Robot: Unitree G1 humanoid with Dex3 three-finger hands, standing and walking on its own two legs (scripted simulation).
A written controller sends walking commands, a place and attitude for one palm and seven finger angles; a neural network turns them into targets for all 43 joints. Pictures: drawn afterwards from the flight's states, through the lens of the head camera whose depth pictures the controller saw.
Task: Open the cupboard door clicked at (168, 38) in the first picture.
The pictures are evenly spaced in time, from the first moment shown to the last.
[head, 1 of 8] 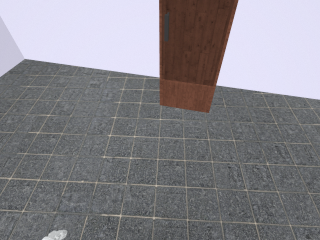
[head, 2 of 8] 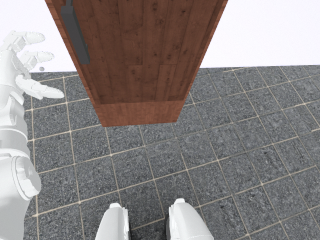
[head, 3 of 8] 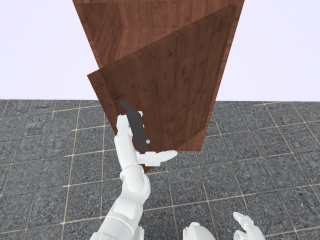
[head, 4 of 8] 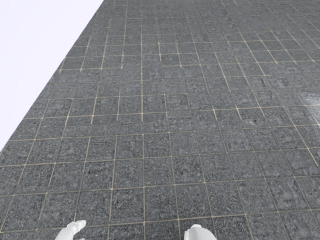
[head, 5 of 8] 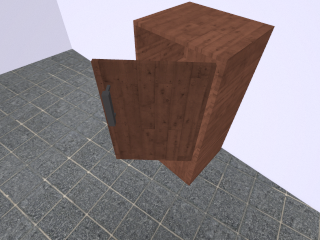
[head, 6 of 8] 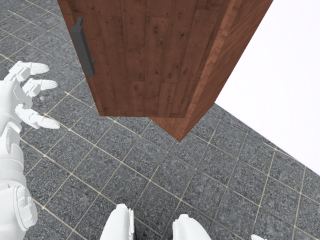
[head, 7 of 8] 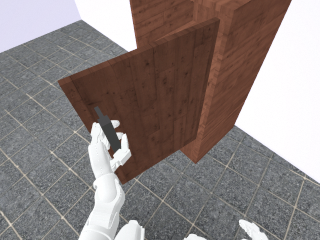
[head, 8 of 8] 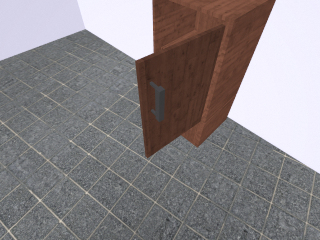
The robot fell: no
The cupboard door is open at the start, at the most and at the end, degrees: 0 84 83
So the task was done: yes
